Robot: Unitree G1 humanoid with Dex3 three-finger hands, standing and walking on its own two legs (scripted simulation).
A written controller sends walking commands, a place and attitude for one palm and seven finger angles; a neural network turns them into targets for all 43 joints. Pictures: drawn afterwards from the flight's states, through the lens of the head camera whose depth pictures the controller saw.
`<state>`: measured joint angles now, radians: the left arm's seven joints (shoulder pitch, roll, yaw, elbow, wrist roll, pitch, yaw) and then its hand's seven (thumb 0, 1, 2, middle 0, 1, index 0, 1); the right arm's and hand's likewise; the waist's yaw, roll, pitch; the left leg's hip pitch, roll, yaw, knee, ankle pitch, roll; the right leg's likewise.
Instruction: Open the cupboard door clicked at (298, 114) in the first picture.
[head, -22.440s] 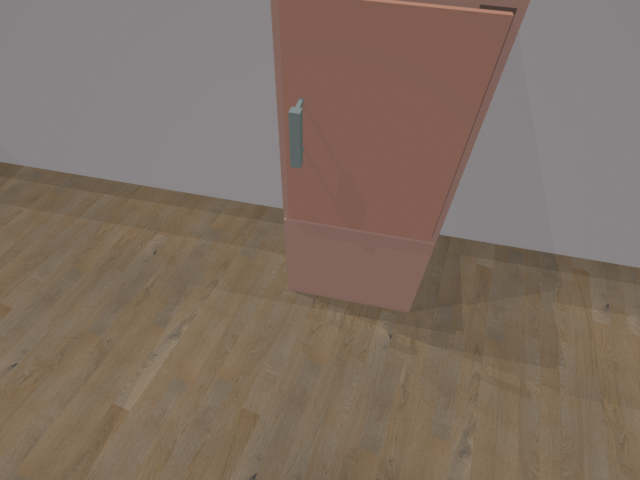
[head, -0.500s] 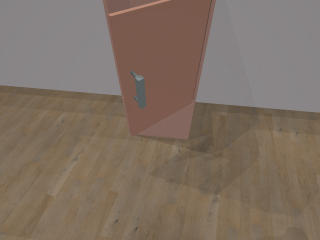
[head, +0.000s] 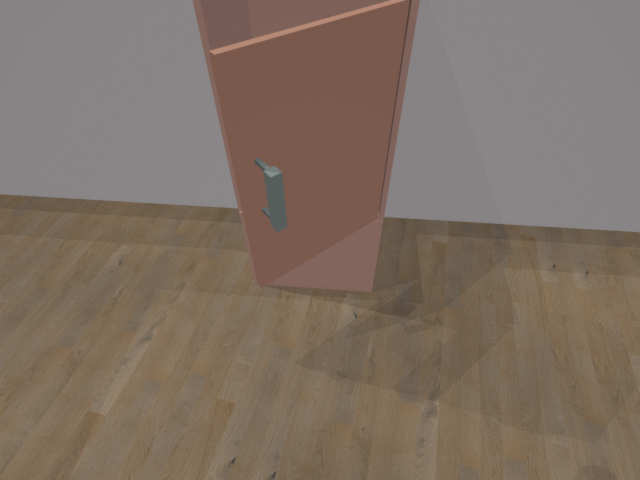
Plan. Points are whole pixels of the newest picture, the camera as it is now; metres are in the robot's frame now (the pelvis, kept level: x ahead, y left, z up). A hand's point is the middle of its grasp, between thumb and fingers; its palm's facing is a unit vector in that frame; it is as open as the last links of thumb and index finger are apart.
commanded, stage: let the arm hang, fingers relaxed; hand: left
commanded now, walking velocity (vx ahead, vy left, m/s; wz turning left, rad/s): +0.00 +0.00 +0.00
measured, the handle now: (269, 194) +0.63 +0.13 -0.03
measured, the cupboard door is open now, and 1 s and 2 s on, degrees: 43 43 43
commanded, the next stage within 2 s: look to check the result in 0.08 s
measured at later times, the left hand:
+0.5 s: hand out of the picture +0.04 +0.19 -0.17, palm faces +0.03 -0.97 -0.25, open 7.4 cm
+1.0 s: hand out of the picture +0.08 +0.19 -0.17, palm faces -0.02 -0.96 -0.27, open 7.4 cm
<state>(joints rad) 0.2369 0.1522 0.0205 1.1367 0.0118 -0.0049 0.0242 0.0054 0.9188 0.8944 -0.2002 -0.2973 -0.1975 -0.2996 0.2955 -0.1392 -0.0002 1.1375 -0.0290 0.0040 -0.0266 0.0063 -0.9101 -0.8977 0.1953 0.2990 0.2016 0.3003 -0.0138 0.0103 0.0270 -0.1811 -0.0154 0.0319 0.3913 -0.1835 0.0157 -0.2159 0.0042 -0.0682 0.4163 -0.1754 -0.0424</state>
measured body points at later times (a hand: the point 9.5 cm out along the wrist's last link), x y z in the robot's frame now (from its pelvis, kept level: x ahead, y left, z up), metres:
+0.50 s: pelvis +0.02 -0.01 +0.00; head +0.04 -0.02 +0.45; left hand +0.04 +0.24 -0.15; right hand +0.04 -0.25 -0.16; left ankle +0.02 +0.11 -0.74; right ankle +0.03 -0.09 -0.74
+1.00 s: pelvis +0.03 -0.02 +0.00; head +0.05 -0.03 +0.45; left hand +0.08 +0.24 -0.15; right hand +0.06 -0.27 -0.16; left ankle +0.02 +0.11 -0.74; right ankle +0.03 -0.09 -0.74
